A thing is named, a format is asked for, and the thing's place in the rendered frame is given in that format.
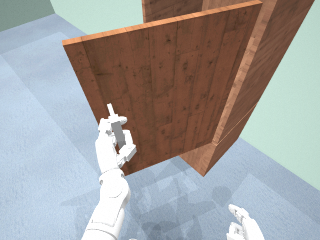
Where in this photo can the robot left forearm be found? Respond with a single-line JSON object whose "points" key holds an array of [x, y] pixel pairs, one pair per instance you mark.
{"points": [[107, 219]]}

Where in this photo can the handle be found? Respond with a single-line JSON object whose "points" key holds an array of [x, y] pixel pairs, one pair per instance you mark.
{"points": [[116, 127]]}

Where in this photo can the robot left hand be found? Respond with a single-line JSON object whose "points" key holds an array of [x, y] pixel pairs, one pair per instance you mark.
{"points": [[106, 143]]}

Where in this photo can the robot right hand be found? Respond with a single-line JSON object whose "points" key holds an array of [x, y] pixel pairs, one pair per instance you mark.
{"points": [[249, 229]]}

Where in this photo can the cupboard door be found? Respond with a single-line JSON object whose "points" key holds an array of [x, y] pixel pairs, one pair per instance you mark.
{"points": [[170, 78]]}

